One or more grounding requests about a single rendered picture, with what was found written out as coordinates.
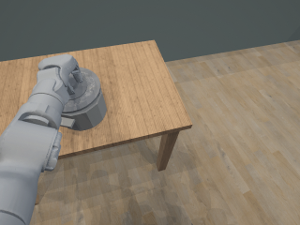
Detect robot left hand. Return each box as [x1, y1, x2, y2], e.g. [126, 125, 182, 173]
[37, 53, 83, 95]

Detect robot left upper arm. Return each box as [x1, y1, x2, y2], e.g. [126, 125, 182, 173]
[0, 120, 63, 225]

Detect pot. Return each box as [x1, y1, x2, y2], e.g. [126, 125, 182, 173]
[60, 89, 107, 131]

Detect table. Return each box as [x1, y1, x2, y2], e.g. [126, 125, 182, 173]
[0, 40, 193, 205]

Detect robot left forearm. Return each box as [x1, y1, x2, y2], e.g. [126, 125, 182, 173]
[0, 63, 70, 154]

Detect knob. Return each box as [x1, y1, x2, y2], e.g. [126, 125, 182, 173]
[68, 77, 78, 89]

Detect lid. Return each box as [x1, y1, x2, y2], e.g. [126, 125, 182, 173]
[62, 67, 101, 113]

